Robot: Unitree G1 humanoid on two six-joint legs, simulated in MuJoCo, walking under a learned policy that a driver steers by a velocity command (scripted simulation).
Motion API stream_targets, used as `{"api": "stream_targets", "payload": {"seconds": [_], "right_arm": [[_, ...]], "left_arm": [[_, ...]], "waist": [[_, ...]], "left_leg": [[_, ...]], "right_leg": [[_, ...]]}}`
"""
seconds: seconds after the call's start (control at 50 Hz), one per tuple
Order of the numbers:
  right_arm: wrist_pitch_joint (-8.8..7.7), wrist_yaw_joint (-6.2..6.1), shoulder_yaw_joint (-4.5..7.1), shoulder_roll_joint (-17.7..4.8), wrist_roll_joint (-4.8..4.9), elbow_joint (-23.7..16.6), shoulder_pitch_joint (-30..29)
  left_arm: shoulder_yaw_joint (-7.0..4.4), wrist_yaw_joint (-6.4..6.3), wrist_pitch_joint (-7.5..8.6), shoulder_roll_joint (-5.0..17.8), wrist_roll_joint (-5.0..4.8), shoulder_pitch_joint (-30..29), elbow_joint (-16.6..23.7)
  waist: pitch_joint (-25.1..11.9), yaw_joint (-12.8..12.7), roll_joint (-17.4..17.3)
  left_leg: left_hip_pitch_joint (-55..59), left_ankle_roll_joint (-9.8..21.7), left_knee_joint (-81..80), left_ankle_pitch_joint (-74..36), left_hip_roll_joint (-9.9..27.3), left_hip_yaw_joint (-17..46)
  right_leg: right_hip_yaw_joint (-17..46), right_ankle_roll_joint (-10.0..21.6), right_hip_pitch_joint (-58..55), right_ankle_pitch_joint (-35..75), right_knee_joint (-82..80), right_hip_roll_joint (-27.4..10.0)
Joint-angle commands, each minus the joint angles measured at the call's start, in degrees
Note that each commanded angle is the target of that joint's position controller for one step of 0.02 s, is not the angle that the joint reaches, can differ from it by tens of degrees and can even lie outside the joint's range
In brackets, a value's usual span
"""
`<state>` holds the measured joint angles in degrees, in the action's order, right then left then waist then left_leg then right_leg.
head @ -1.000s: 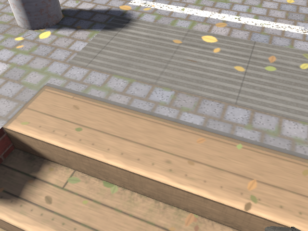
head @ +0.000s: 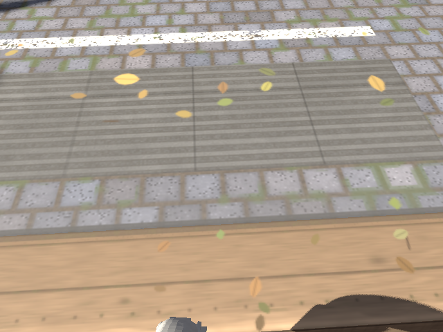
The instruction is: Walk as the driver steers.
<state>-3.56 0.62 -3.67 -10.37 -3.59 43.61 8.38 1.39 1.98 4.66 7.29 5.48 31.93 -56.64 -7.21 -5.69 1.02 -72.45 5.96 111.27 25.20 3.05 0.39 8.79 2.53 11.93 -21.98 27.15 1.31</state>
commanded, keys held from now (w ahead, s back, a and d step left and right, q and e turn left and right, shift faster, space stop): no key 0.96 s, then w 0.04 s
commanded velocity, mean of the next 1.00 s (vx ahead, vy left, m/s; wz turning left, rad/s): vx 0.07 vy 0.00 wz -0.04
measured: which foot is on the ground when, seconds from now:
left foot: up 0.00-0.10, down 0.12-1.00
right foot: down 0.00-0.14, up 0.16-0.54, down 0.56-1.00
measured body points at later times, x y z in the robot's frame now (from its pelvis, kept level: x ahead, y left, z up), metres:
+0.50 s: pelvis +0.15 +0.11 +0.13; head +0.15 +0.11 +0.58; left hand +0.30 +0.34 +0.01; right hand +0.25 -0.11 +0.00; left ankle +0.18 +0.17 -0.59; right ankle +0.22 -0.05 -0.53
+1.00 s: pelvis +0.20 +0.10 +0.14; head +0.22 +0.10 +0.59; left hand +0.37 +0.32 +0.03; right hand +0.31 -0.12 +0.01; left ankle +0.18 +0.17 -0.59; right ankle +0.22 -0.04 -0.59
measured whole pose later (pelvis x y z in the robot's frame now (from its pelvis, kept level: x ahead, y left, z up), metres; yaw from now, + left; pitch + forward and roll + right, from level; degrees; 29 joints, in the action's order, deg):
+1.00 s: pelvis +0.20 +0.10 +0.14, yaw -1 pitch +2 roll +0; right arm -4.5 5.9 1.4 -10.6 0.0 52.3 9.7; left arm -1.3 3.4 4.4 9.7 0.7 2.6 -51.1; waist -0.5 -0.7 0.1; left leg -15.7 4.2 33.2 19.7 -2.3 -5.4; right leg -2.0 -1.6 20.2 -15.9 34.2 -3.4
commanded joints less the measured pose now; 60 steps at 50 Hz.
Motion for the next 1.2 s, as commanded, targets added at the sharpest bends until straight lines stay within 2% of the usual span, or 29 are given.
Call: {"api": "stream_targets", "payload": {"seconds": [0.02, 0.04, 0.06, 0.1, 0.12, 0.14, 0.16, 0.18, 0.2, 0.22, 0.24, 0.26, 0.28, 0.36, 0.38, 0.42, 0.44, 0.48, 0.54, 0.58, 0.6, 0.62, 0.64, 0.68, 0.86, 1.0, 1.06, 1.1, 1.2], "right_arm": [[0.33, 1.74, -0.92, -1.87, 0.01, -13.19, -24.17], [1.77, 3.25, -1.51, -0.32, 0.98, -13.73, -26.28], [2.11, 5.18, -1.52, 0.34, 2.08, -9.11, -15.66], [0.35, 5.33, 1.45, -7.39, 3.35, -4.76, -6.36], [-0.53, 4.82, 2.74, -9.75, 1.83, -1.33, 1.87], [-0.82, 4.84, 3.96, -15.42, 0.67, 1.37, 12.85], [0.1, 4.28, 6.0, -20.19, -0.94, 2.98, 24.53], [-1.38, 3.78, 5.75, -19.69, 0.01, 6.1, 24.67], [-2.13, 3.41, 5.04, -15.78, 1.63, 5.28, 13.74], [-2.22, 2.75, 4.39, -10.85, 2.99, 4.8, 3.52], [-2.07, 2.37, 3.35, -5.62, 2.61, 5.41, -2.37], [-2.04, 1.96, 2.3, -0.83, 1.96, 5.6, -6.87], [-2.12, 1.24, 1.54, 2.06, 1.98, 6.1, -9.35], [-3.12, -0.14, 2.82, -2.16, 0.92, 7.23, -5.97], [-3.12, 1.76, 1.79, -0.04, 2.08, 6.3, -8.77], [-3.54, 2.94, 2.36, -3.46, 4.02, 4.52, -9.65], [-4.83, 3.43, 2.18, -3.69, 4.08, 2.4, -13.72], [-5.52, 3.75, 2.91, -6.33, 3.39, 2.98, -12.39], [-4.71, 5.98, 3.07, -4.75, 5.58, 5.95, -5.82], [-3.74, 7.1, 2.89, -1.92, 5.62, 7.35, 1.41], [-3.9, 6.17, 3.81, -3.73, 4.32, 8.39, 6.77], [-3.68, 5.57, 4.67, -7.02, 3.34, 7.5, 2.87], [-3.07, 5.49, 4.63, -6.64, 2.76, 5.62, -2.04], [-2.3, 5.64, 4.72, -5.58, 3.51, 5.59, -2.8], [-1.98, 5.06, 5.81, -5.37, 3.76, 4.7, -1.45], [-1.24, 5.13, 6.27, -4.99, 3.28, 7.07, 3.64], [-1.07, 2.7, 8.7, -10.29, 0.7, 9.25, 9.43], [-1.04, 1.01, 7.76, -7.82, 1.19, 10.93, 12.31], [-1.63, -0.97, 6.28, -6.61, 0.96, 9.84, 4.29]], "left_arm": [[-2.18, 1.26, 0.83, 12.65, -0.72, -12.27, 7.02], [-2.73, 1.61, 0.8, 14.38, -2.4, -9.91, 6.65], [-2.97, 1.93, 1.02, 16.8, -3.42, -13.51, 7.68], [-4.41, 1.99, 3.6, 20.24, -4.86, -16.46, 9.51], [-4.51, 2.3, 4.37, 17.11, -4.07, -11.24, 6.78], [-2.93, 2.27, 4.47, 6.26, -2.23, 3.53, 5.51], [-5.58, 2.8, 2.81, 8.99, -5.8, -0.72, 6.2], [-6.94, 2.6, 1.84, 8.06, -5.85, -7.67, 6.84], [-6.77, 1.55, 1.36, 7.3, -5.24, -10.63, 7.08], [-5.71, 0.69, 0.98, 6.49, -3.86, -8.99, 5.38], [-4.9, 0.3, 0.37, 6.18, -2.42, -9.91, 4.48], [-4.33, 0.33, -0.58, 5.33, -2.36, -10.23, 3.77], [-3.93, 0.2, -1.24, 4.97, -3.07, -11.03, 3.85], [-4.07, 0.32, -0.34, 9.17, -3.38, -19.52, 5.41], [-4.09, 1.35, -0.58, 8.65, -4.08, -20.24, 4.79], [-4.41, 2.46, -0.95, 9.96, -3.13, -20.12, 4.07], [-4.53, 2.95, -0.96, 9.74, -2.05, -18.76, 3.46], [-4.38, 3.66, -1.14, 9.45, -1.89, -22.23, 5.22], [-4.78, 1.86, -0.08, 10.99, -5.49, -26.19, 8.22], [-3.91, 0.84, 1.25, 10.83, -6.73, -28.53, 9.67], [-3.79, 1.06, 1.72, 11.75, -7.01, -33.37, 10.92], [-3.67, 1.34, 1.69, 9.44, -6.59, -33.1, 10.22], [-3.32, 1.38, 1.58, 7.64, -6.09, -31.37, 9.12], [-3.75, 1.64, 1.0, 8.3, -5.21, -30.63, 8.89], [-3.62, 1.22, 0.76, 7.85, -5.11, -30.52, 9.0], [-4.11, 1.21, -0.11, 7.69, -4.52, -29.48, 7.82], [-5.71, -0.34, -0.9, 10.0, -2.97, -31.51, 8.72], [-5.1, -1.16, -0.69, 7.34, -3.21, -32.99, 9.71], [-4.16, -0.04, -1.66, 4.53, -1.22, -28.64, 9.85]], "waist": [[5.57, 5.96, 1.21], [6.2, 5.23, 6.14], [7.04, 8.8, 10.33], [1.13, 12.63, 6.56], [-5.3, 12.77, 4.79], [-25.26, 8.68, -18.01], [-23.73, 14.66, -21.1], [-8.77, 14.51, -19.23], [-2.72, 10.76, -16.48], [-1.92, 6.42, -10.82], [-1.5, 3.49, -2.24], [-1.11, 0.84, 0.88], [-1.61, -0.39, -1.49], [-3.02, 2.74, -1.21], [-1.74, 1.32, -0.4], [0.1, 1.28, -0.53], [1.48, -0.91, -2.01], [2.83, 1.46, -3.61], [3.45, 3.0, -3.65], [-0.01, 6.99, -2.59], [-2.05, 11.38, 1.07], [-1.27, 9.17, 0.16], [-0.66, 7.11, -0.74], [1.51, 5.92, -0.74], [-0.32, 4.36, -0.84], [3.21, 5.16, -1.08], [8.31, 8.93, -6.11], [10.26, 10.2, -7.71], [8.2, 6.3, -3.3]], "left_leg": [[23.0, -0.37, -27.25, 3.9, 3.26, -5.02], [34.81, -3.15, -26.43, 7.61, 1.06, -6.52], [39.31, -4.07, -22.49, -0.28, -0.68, -7.53], [42.32, -1.71, -44.57, -8.96, -6.24, -10.69], [54.03, 0.73, -54.73, -17.22, -5.34, -4.4], [82.54, 16.11, -66.79, -44.29, 10.57, 30.09], [80.3, 14.62, -87.42, -28.97, 18.89, 60.86], [66.96, 10.09, -90.99, -9.19, 16.49, 58.49], [57.35, 9.18, -87.89, 6.14, 13.08, 47.32], [50.05, 10.23, -84.58, 4.39, 11.85, 38.94], [42.67, 9.65, -82.55, 3.0, 11.24, 32.54], [37.12, 8.04, -83.91, 1.82, 9.58, 27.69], [35.94, 7.53, -85.91, -5.38, 9.02, 25.16], [42.74, 5.08, -87.92, -12.87, 4.71, 11.18], [41.92, 2.13, -89.87, -10.78, 3.94, 7.3], [39.74, 0.28, -91.74, -5.97, 1.68, 3.19], [35.82, -2.46, -92.36, -8.83, 0.46, 0.44], [37.53, -0.82, -89.86, -11.02, 1.8, 0.74], [51.77, 0.57, -85.16, -18.9, 7.57, 8.12], [57.03, -2.15, -82.08, -24.7, 4.93, 6.59], [59.8, -3.85, -81.42, -27.94, 1.76, 2.18], [62.32, -4.18, -81.0, -26.07, 0.96, -0.31], [62.1, -3.35, -81.42, -21.7, 0.73, -0.94], [58.08, -1.44, -83.94, -12.88, 0.01, -0.72], [59.99, -0.69, -82.39, -28.35, -0.16, -0.71], [57.62, 0.59, -86.7, -11.43, 0.11, 0.78], [61.84, 9.17, -96.62, 13.38, 8.49, 14.67], [66.52, 13.8, -100.86, 13.7, 16.56, 24.65], [63.59, 9.84, -101.47, -6.94, 11.21, 10.03]], "right_leg": [[6.06, 9.02, 27.01, 0.91, -22.94, -11.76], [7.82, 9.74, 36.19, -5.58, -27.68, -12.02], [5.07, 9.57, 32.45, 7.21, -26.66, -14.64], [-0.5, 7.3, 10.92, 56.82, -12.78, -11.91], [-2.77, 3.29, 7.1, 61.19, 0.89, -8.29], [0.29, -1.9, 22.26, 20.65, 21.61, 2.3], [9.97, -2.63, 32.37, 2.72, 43.71, 9.57], [14.98, -1.21, 39.56, 9.9, 64.24, 9.85], [12.67, -0.38, 44.1, 13.81, 68.73, 7.38], [8.85, -0.22, 42.8, 17.03, 72.38, 4.61], [5.4, 0.47, 40.35, 19.32, 74.03, 1.74], [4.58, 1.02, 37.05, 19.0, 70.76, -0.93], [4.66, 1.19, 36.49, 16.38, 71.28, -1.86], [3.31, -1.59, 39.3, 17.46, 60.5, -1.73], [0.72, -3.7, 35.16, 13.03, 56.0, -3.71], [-4.28, -6.52, 28.57, 12.23, 43.55, -5.22], [-6.26, -7.26, 18.84, 13.95, 37.36, -6.74], [-8.45, -8.33, 13.4, 12.67, 30.83, -6.32], [-8.89, -7.15, 13.34, 14.92, 8.48, -6.97], [-7.02, -2.67, 8.44, 25.31, 5.08, -7.8], [-6.77, 0.78, 8.86, 25.2, 6.65, -6.71], [-7.72, 0.89, 13.06, 17.82, 5.23, -6.14], [-8.21, -0.15, 13.5, 13.72, 4.14, -5.82], [-8.56, -1.36, 10.84, 10.57, 3.54, -5.14], [-10.16, -1.14, 6.09, 18.7, 4.42, -5.7], [-10.8, -0.78, 5.66, 7.58, 3.23, -5.16], [-13.34, 1.63, 17.99, -2.92, 10.59, -2.42], [-10.67, 3.19, 25.81, 2.48, 18.58, -4.01], [-11.29, 4.49, 13.85, -3.78, 20.14, -5.05]]}}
